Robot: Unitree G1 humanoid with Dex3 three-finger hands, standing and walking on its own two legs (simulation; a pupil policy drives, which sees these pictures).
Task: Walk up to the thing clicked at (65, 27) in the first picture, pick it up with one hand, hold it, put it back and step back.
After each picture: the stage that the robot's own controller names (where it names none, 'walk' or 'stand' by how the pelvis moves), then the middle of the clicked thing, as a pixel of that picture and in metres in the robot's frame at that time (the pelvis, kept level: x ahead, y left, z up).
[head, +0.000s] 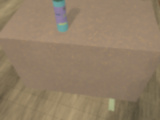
stand; (60, 12) +0.87 +0.16 -0.02
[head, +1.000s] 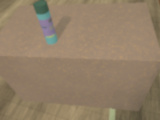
walk; (46, 24) +0.76 +0.26 -0.01
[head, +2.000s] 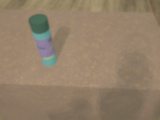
stand; (44, 43) +0.54 +0.20 +0.01
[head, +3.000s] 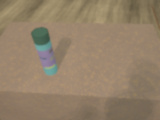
stand; (46, 53) +0.54 +0.21 -0.02
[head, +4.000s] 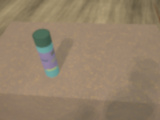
stand; (47, 55) +0.52 +0.20 -0.02
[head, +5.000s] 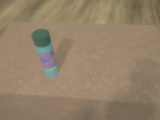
stand; (47, 55) +0.52 +0.20 -0.02
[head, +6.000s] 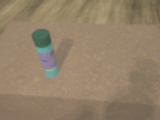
stand; (47, 55) +0.52 +0.20 -0.02
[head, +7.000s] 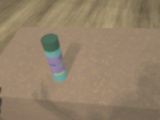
rise first; (55, 60) +0.51 +0.18 -0.02
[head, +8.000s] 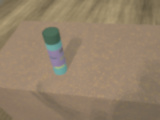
go down; (56, 53) +0.53 +0.19 -0.01
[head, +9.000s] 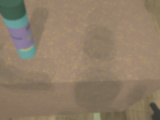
go down; (20, 31) +0.53 +0.18 +0.04
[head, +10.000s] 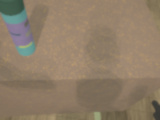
approach; (19, 27) +0.53 +0.18 +0.05
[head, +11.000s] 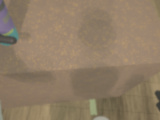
close; out of the picture +0.54 +0.19 +0.08
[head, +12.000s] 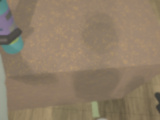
lift; (1, 21) +0.52 +0.18 +0.08
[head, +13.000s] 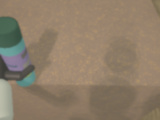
lift; (16, 57) +0.40 +0.21 +0.08
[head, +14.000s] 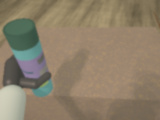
hold; (33, 64) +0.32 +0.16 +0.18
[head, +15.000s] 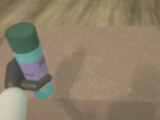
hold; (34, 66) +0.33 +0.16 +0.16
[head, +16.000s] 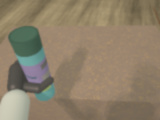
crouch; (36, 69) +0.33 +0.16 +0.15
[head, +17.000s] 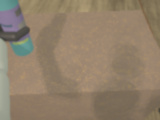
crouch; (12, 20) +0.49 +0.19 +0.19
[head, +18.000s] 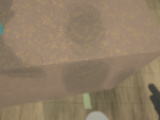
lower; out of the picture +0.57 +0.19 +0.10
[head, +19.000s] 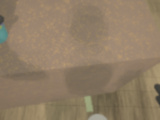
lower; out of the picture +0.56 +0.20 +0.09
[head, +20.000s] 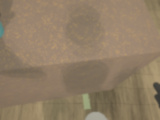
lower; out of the picture +0.57 +0.20 +0.09
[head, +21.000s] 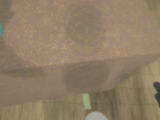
lower; out of the picture +0.57 +0.20 +0.09
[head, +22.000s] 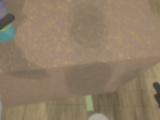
loosen; out of the picture +0.56 +0.17 +0.09
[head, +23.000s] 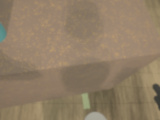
withdraw; out of the picture +0.54 +0.19 +0.09
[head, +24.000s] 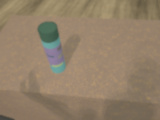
sink last; (53, 50) +0.50 +0.17 +0.03
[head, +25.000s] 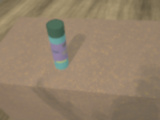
stand; (58, 47) +0.54 +0.16 +0.03
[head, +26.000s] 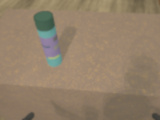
stand; (49, 42) +0.53 +0.17 +0.04
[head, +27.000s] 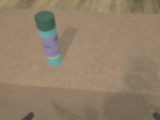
stand; (50, 42) +0.53 +0.17 +0.04
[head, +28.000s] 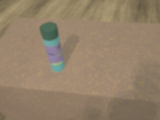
stand; (53, 49) +0.55 +0.17 +0.00
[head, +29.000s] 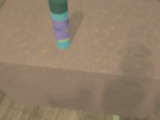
walk; (61, 25) +0.60 +0.11 +0.01
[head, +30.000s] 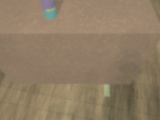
walk; out of the picture +0.81 +0.22 +0.01
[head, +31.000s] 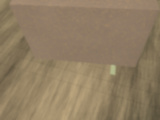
stand; out of the picture +1.14 +0.15 +0.01
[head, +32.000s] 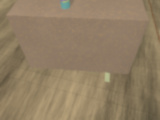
stand; out of the picture +1.14 +0.17 -0.02
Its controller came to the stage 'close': yes
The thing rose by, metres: 0.19
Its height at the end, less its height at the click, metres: +0.00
